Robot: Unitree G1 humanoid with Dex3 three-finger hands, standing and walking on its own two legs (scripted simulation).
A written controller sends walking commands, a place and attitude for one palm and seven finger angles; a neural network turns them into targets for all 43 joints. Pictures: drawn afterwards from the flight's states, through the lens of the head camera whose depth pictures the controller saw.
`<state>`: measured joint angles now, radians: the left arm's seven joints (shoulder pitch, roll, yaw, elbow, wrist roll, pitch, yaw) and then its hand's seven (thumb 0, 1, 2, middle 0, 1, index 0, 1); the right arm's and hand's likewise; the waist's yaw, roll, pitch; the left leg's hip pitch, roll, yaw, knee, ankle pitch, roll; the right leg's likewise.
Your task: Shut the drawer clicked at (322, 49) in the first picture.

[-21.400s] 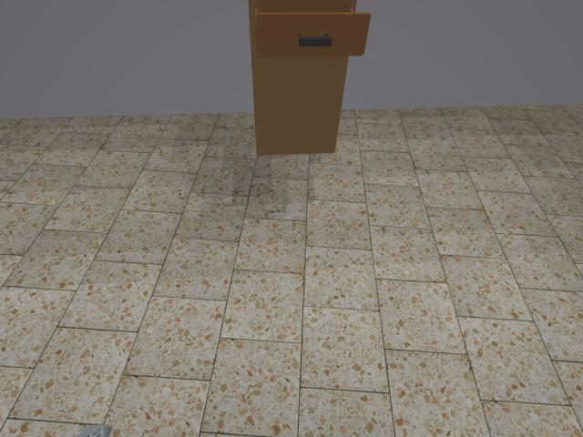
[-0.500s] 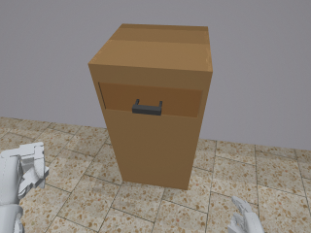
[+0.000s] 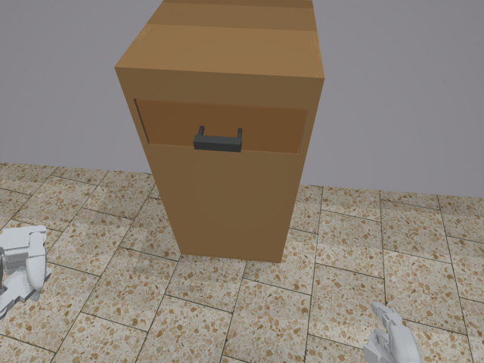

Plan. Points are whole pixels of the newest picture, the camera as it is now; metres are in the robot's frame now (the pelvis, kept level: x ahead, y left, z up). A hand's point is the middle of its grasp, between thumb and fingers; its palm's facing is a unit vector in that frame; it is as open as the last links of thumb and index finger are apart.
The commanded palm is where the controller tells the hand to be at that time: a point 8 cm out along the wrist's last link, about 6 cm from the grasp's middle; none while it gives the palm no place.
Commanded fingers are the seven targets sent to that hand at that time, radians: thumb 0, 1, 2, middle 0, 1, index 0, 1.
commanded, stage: step back with the hand held close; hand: left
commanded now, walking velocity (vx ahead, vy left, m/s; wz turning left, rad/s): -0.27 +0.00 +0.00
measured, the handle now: (219, 137) +0.61 +0.10 -0.01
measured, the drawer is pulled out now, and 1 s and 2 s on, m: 0.00 0.00 0.00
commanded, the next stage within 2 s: stop stepping back and stand still in 1.02 s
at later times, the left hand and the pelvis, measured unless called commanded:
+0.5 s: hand (4, 315) +0.14 +0.25 +0.16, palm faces +0.38 -0.77 -0.52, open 3.3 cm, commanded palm +0.07 +0.29 +0.18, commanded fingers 0.00 0.90 0.90 -1.40 -1.60 -1.40 -1.60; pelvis -0.05 +0.00 -0.01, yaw +2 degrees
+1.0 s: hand out of the picture +0.05 +0.26 +0.17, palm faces +0.40 -0.80 -0.44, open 3.3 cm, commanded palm -0.02 +0.29 +0.18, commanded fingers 0.00 0.90 0.90 -1.40 -1.60 -1.40 -1.60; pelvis -0.14 +0.00 +0.00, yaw +2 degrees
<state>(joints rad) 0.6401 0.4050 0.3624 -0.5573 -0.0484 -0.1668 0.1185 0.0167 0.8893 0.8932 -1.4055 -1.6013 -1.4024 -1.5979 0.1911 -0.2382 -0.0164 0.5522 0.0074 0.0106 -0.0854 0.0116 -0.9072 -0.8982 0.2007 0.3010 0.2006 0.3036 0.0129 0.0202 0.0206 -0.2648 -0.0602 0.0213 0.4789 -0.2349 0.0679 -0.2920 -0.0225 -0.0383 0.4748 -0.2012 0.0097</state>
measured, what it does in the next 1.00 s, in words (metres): walks backwards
